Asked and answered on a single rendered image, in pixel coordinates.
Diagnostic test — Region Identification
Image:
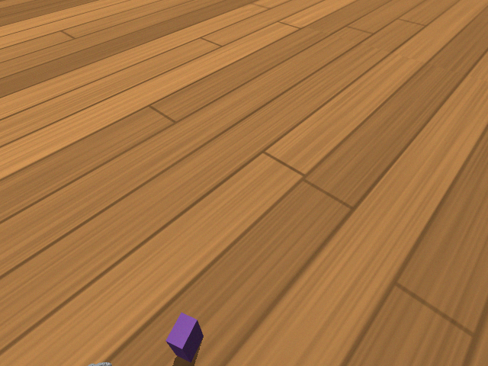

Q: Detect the carton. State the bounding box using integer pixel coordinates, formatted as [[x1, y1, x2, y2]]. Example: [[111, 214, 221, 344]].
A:
[[166, 313, 204, 362]]

